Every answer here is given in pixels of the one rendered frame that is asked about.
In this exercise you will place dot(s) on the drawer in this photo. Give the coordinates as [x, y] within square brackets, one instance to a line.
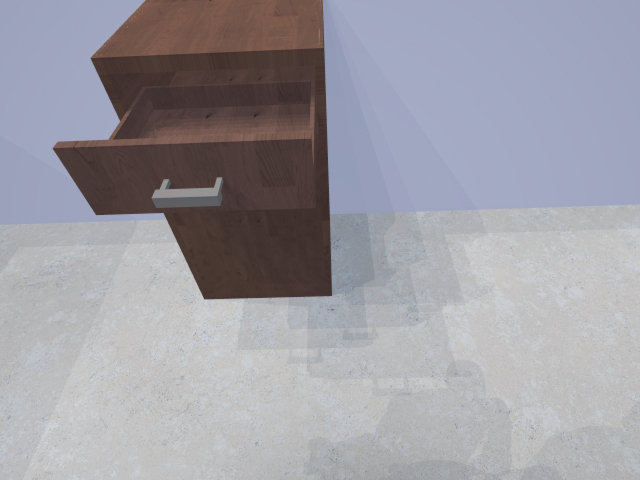
[260, 137]

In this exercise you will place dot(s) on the cabinet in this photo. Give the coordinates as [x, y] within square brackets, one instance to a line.
[248, 253]

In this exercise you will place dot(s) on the handle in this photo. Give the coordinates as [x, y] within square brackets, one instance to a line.
[192, 197]

